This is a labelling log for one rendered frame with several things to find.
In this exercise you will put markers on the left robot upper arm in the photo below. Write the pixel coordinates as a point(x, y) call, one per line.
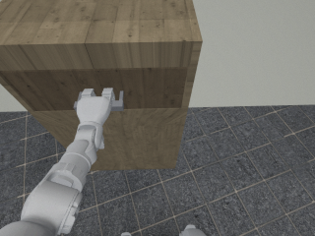
point(52, 210)

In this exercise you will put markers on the robot left hand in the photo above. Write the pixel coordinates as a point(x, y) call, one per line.
point(92, 108)

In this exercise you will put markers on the handle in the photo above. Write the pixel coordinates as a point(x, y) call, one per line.
point(116, 105)

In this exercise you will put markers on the cabinet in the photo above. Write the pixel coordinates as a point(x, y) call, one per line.
point(107, 34)

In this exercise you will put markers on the robot left forearm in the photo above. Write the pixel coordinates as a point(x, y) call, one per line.
point(73, 167)

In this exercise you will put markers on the robot right shin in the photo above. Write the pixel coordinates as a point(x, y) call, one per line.
point(190, 226)

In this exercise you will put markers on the drawer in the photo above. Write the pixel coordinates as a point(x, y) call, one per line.
point(58, 89)

